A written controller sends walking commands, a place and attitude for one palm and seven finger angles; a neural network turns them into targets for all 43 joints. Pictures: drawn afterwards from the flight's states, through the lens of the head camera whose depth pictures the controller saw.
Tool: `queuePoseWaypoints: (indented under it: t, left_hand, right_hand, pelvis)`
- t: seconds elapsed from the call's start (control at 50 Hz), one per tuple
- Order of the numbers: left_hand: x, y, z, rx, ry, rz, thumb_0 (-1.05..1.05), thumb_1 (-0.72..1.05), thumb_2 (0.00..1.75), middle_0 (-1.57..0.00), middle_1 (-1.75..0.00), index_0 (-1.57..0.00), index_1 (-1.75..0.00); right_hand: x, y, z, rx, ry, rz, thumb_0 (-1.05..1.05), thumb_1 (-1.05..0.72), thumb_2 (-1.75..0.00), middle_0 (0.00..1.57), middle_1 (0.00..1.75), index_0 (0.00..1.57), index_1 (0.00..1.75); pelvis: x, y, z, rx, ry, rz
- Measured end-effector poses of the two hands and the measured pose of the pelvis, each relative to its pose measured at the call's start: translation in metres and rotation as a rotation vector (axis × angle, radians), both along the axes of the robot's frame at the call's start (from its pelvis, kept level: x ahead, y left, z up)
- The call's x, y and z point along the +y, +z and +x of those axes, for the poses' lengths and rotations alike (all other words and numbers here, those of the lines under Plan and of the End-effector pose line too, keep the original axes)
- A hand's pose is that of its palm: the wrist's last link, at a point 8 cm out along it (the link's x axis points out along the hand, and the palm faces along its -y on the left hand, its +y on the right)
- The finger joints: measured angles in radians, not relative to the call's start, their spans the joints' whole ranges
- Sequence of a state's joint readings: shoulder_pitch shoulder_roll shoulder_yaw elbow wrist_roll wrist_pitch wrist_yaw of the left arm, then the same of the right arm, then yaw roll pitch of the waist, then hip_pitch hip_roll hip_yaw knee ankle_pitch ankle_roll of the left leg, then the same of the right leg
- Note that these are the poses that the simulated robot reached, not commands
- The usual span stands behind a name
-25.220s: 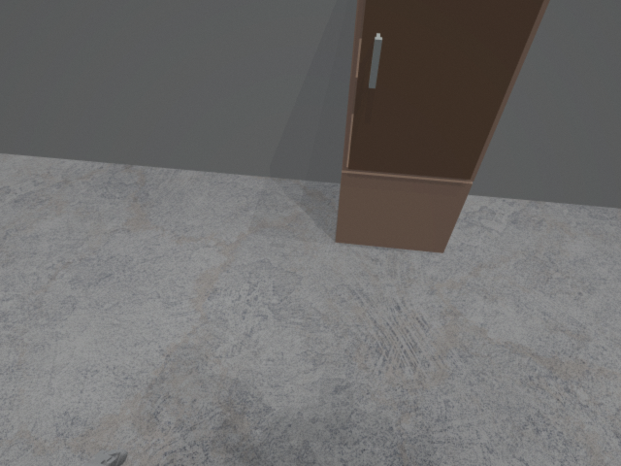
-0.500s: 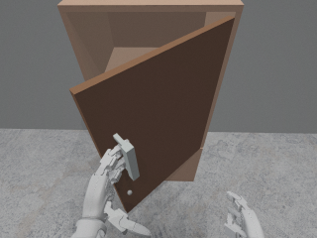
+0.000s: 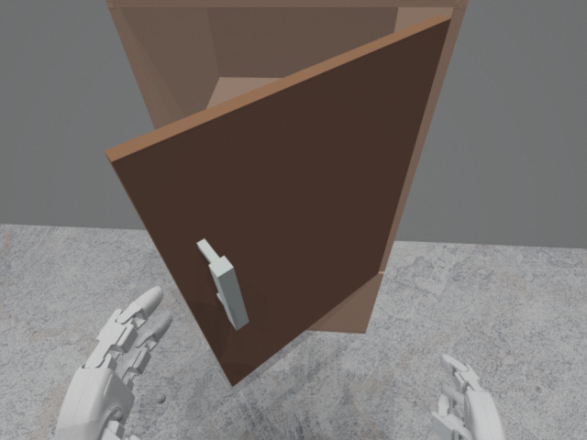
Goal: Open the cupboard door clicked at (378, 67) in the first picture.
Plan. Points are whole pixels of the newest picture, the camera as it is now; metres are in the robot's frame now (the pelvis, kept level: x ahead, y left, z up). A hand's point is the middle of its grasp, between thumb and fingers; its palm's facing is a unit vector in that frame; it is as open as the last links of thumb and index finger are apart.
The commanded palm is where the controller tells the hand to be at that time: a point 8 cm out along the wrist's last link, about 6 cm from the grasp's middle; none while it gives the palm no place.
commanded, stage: draw the hand back to the body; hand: left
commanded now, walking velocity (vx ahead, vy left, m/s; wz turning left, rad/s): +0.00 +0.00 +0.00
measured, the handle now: (223, 286) +0.28 +0.11 +0.10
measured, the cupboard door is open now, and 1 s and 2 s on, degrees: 42 42 42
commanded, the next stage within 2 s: step back with the hand held close in 1.68 s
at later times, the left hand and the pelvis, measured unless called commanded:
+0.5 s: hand (111, 382) +0.16 +0.19 +0.13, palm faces +0.00 -1.00 -0.06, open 16.4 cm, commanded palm +0.12 +0.25 +0.14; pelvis -0.01 +0.03 +0.01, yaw +0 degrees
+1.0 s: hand (25, 325) +0.19 +0.26 +0.17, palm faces +0.32 -0.87 -0.38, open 12.8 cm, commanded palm +0.14 +0.31 +0.20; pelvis +0.01 +0.04 +0.05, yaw -1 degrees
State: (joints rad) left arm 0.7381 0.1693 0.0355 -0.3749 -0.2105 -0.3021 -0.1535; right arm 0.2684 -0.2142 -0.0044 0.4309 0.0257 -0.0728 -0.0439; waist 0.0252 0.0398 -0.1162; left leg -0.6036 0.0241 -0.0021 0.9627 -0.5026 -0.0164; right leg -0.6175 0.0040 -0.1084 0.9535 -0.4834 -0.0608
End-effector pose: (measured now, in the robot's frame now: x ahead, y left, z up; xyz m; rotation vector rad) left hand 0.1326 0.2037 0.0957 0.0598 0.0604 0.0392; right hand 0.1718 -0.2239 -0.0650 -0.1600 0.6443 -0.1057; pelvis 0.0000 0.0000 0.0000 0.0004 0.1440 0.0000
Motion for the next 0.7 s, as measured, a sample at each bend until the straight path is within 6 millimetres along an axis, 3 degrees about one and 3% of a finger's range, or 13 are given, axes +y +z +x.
queuePoseWaypoints:
  t: [0.1,0.22,0.38,0.52,0.62,0.7]
  left_hand:
    - [0.006,0.001,-0.011,-0.025,0.011,-0.039,-0.02,-0.50,0.30,-0.17,-0.31,-0.18,-0.31]
    - [-0.001,0.005,-0.004,-0.071,-0.099,-0.022,-0.02,-0.51,0.30,-0.15,-0.30,-0.15,-0.30]
    - [0.032,0.024,0.004,-0.080,-0.007,0.004,-0.02,-0.50,0.30,-0.15,-0.30,-0.15,-0.30]
    - [0.039,0.036,0.005,-0.071,-0.044,0.009,-0.02,-0.50,0.30,-0.15,-0.30,-0.15,-0.30]
    - [0.056,0.043,0.008,-0.058,-0.025,0.033,-0.02,-0.47,0.31,-0.15,-0.30,-0.15,-0.30]
    - [0.071,0.060,0.007,-0.052,0.091,0.199,-0.02,-0.40,0.34,-0.16,-0.30,-0.15,-0.30]
  right_hand:
    - [0.008,0.004,0.004,-0.038,0.030,-0.016,0.02,-0.91,-0.90,0.20,0.30,0.20,0.30]
    - [0.020,0.008,0.003,-0.075,0.038,-0.019,0.02,-0.91,-0.90,0.20,0.30,0.20,0.30]
    - [0.039,0.016,-0.006,-0.090,0.012,0.020,0.02,-0.91,-0.90,0.20,0.30,0.20,0.30]
    - [0.047,0.025,-0.008,-0.103,0.034,0.001,0.02,-0.91,-0.90,0.20,0.30,0.20,0.30]
    - [0.048,0.031,-0.006,-0.109,0.032,-0.010,0.02,-0.91,-0.90,0.20,0.30,0.20,0.30]
    - [0.051,0.037,-0.004,-0.103,0.031,-0.031,0.02,-0.91,-0.90,0.20,0.30,0.20,0.30]
  pelvis:
    - [0.007,-0.002,-0.005,0.001,0.015,-0.013]
    - [0.015,-0.005,-0.012,-0.001,0.009,-0.022]
    - [0.026,0.002,-0.011,-0.035,0.000,-0.030]
    - [0.034,0.010,-0.008,-0.063,0.004,-0.038]
    - [0.037,0.014,-0.007,-0.079,0.002,-0.041]
    - [0.039,0.022,-0.003,-0.098,-0.005,-0.037]
